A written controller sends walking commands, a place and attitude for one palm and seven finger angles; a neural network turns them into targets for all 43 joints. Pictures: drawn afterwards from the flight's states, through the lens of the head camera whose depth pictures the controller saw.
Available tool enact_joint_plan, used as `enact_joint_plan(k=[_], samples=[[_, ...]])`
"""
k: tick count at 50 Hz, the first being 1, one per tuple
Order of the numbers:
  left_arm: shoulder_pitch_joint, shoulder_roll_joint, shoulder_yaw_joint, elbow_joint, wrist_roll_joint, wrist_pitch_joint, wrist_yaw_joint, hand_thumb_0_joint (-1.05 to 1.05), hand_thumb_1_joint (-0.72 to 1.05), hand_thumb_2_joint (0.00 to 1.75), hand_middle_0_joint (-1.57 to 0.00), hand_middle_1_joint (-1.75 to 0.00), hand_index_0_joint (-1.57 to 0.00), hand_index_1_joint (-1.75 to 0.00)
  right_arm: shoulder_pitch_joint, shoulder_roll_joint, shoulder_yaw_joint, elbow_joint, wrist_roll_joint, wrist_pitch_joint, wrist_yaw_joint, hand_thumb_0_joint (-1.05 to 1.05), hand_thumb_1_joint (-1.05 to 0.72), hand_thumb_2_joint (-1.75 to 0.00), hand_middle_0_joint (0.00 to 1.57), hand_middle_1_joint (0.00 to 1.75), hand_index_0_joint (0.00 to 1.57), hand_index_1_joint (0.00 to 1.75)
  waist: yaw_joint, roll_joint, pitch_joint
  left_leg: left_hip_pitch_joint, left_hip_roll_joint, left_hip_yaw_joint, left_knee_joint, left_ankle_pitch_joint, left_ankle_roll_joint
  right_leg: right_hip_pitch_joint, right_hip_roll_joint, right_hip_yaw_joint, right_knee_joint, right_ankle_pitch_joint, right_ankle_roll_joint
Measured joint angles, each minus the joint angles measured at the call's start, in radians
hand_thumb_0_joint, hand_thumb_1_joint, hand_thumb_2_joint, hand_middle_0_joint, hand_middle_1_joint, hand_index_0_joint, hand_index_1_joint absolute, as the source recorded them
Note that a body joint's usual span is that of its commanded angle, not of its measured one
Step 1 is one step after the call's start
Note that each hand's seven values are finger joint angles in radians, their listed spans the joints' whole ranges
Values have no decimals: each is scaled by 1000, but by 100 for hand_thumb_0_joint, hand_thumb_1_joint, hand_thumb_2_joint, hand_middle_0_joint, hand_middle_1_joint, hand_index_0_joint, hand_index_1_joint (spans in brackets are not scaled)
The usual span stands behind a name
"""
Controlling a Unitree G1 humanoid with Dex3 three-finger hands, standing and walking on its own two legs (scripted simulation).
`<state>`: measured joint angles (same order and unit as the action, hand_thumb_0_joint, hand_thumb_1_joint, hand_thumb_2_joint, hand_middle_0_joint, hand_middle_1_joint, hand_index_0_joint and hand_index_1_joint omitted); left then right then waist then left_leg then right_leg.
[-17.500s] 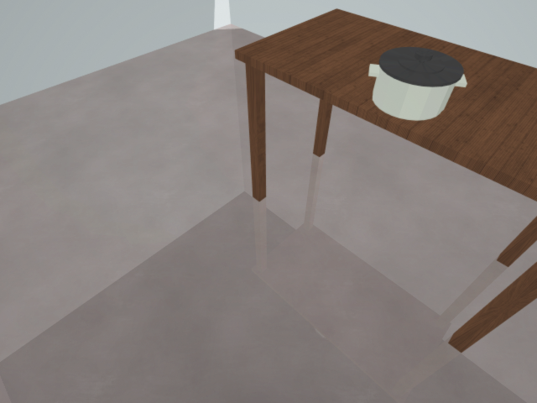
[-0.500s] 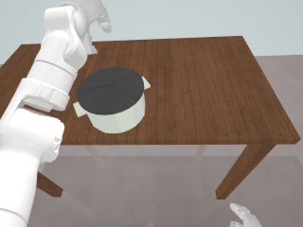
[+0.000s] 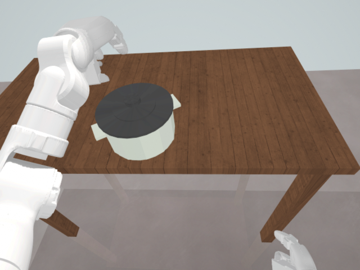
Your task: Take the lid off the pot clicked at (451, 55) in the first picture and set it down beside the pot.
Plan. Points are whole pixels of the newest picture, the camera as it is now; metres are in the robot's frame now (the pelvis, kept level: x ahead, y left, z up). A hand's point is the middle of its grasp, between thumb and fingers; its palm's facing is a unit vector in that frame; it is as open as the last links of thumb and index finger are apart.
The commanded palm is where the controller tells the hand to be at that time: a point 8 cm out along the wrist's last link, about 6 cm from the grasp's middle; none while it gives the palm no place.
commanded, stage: draw the hand back to the body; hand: left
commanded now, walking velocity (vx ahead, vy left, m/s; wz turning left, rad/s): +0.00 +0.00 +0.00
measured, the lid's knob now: (132, 100) +0.49 +0.14 +0.12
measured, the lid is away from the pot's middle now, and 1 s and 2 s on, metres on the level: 0.00 0.00 0.00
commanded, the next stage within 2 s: come to a stop and stand still in 1.88 s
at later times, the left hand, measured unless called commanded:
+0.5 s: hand (94, 68) +0.37 +0.14 +0.29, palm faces +0.16 -0.96 -0.21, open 9.7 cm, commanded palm +0.33 +0.20 +0.29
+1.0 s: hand (62, 111) +0.31 +0.18 +0.26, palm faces +0.29 -0.93 -0.23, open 8.1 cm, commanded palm +0.26 +0.23 +0.25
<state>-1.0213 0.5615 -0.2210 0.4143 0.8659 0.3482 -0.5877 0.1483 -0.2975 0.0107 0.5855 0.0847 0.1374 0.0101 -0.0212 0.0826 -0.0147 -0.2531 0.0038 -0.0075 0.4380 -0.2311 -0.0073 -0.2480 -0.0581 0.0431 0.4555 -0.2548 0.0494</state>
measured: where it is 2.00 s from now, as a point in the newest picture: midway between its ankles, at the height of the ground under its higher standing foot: outside the picture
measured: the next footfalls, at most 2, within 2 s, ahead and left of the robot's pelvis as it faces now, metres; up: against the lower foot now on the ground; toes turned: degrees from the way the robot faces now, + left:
none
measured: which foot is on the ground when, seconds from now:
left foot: down 0.00-1.00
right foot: down 0.00-1.00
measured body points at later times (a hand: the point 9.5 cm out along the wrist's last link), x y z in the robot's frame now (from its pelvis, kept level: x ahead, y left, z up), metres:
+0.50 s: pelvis +0.02 -0.01 +0.00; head +0.03 -0.03 +0.45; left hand +0.36 +0.19 +0.30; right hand +0.16 -0.24 -0.11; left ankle +0.00 +0.13 -0.74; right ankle -0.01 -0.15 -0.74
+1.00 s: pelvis +0.02 -0.01 +0.00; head +0.02 -0.03 +0.45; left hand +0.28 +0.23 +0.27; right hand +0.23 -0.22 -0.08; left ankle +0.00 +0.13 -0.74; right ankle -0.01 -0.15 -0.74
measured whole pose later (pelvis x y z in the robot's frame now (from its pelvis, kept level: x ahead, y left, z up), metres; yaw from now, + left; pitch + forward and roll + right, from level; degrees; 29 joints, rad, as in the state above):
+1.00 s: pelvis +0.02 -0.01 +0.00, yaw -2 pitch -2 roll +0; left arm -0.07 0.34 0.25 -0.36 -0.09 -0.07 0.07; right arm 0.10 -0.20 0.02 0.61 0.02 0.00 -0.05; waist 0.05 0.05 0.02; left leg -0.12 0.04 0.01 0.45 -0.29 -0.03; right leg -0.11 -0.02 0.05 0.43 -0.29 0.03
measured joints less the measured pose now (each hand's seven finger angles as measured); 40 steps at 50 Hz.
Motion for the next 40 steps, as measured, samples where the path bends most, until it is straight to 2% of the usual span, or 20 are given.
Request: enact_joint_plan(k=[4,7,8,9,11,12,14,15,17,21,26,33,40], samples=[[48,8,-6,-34,-12,17,5,0,-19,127,-83,-21,-78,-20,-28,2,5,-12,10,12,9,1,-90,-90,19,30,20,30,20,-1,-3,-6,0,-4,7,1,-2,-5,0,-4,7,0,-2],[116,14,-24,-133,-25,22,1,0,-19,127,-83,-21,-78,-20,-53,5,7,-24,9,19,12,1,-90,-90,19,30,20,30,33,1,4,-9,0,-10,16,1,-3,-3,0,-10,12,-1,-3],[140,-1,20,-159,-162,-10,46,0,-19,127,-83,-21,-78,-20,-53,10,2,-32,0,9,6,1,-90,-90,19,30,20,30,41,3,15,-2,1,-13,18,0,-3,7,2,-12,11,-1,-4],[166,-24,72,-174,-319,-70,111,0,-19,127,-83,-21,-78,-20,-51,19,3,-38,-9,-9,-3,1,-90,-90,19,30,20,30,51,1,29,10,3,-12,20,-2,-4,19,4,-11,11,-1,-6],[231,-71,152,-209,-543,-190,238,0,-20,127,-84,-22,-78,-20,-50,43,23,-36,-21,-39,-19,1,-90,-90,19,30,20,30,59,-16,44,32,9,-3,19,-9,-7,32,9,-3,17,-6,-9],[269,-95,188,-231,-629,-237,294,0,-20,127,-84,-22,-78,-20,-50,59,35,-30,-25,-51,-26,1,-90,-90,19,30,20,30,57,-29,46,42,12,1,16,-11,-10,37,13,2,20,-9,-10],[335,-136,244,-278,-750,-305,390,0,-20,127,-84,-22,-78,-20,-44,92,55,-19,-32,-68,-39,1,-90,-89,20,30,20,30,46,-57,47,59,22,9,12,-17,-15,47,21,9,21,-14,-12],[362,-153,266,-301,-792,-326,431,0,-19,127,-84,-22,-78,-20,-38,105,60,-14,-36,-76,-44,1,-90,-89,20,30,20,30,40,-68,48,67,27,12,12,-20,-19,55,26,11,19,-15,-15],[410,-181,308,-349,-848,-356,498,0,-18,127,-83,-22,-78,-20,-24,120,63,-5,-43,-91,-53,1,-90,-89,20,30,20,30,28,-78,52,82,38,16,15,-29,-25,72,37,15,11,-16,-19],[491,-210,378,-428,-906,-388,586,0,-14,125,-80,-22,-75,-21,9,112,45,18,-55,-111,-62,1,-90,-89,20,30,21,30,15,-63,56,99,49,23,21,-47,-27,95,47,20,-5,-17,-22],[620,-211,444,-527,-939,-407,632,0,-4,122,-74,-23,-69,-22,37,79,14,55,-59,-119,-60,1,-90,-89,20,30,20,30,13,-38,51,111,47,32,14,-57,-23,103,45,29,-9,-27,-17],[756,-223,456,-665,-946,-425,654,0,14,116,-64,-24,-60,-23,42,54,-15,80,-57,-141,-58,1,-90,-89,20,30,20,30,37,-34,49,121,43,26,9,-65,-22,116,40,20,-13,-38,-16],[841,-227,463,-718,-948,-418,662,1,32,109,-53,-26,-50,-25,-9,63,-14,56,-57,-150,-58,1,-90,-90,19,30,20,30,48,-32,43,125,42,23,9,-65,-22,123,39,16,-17,-38,-16]])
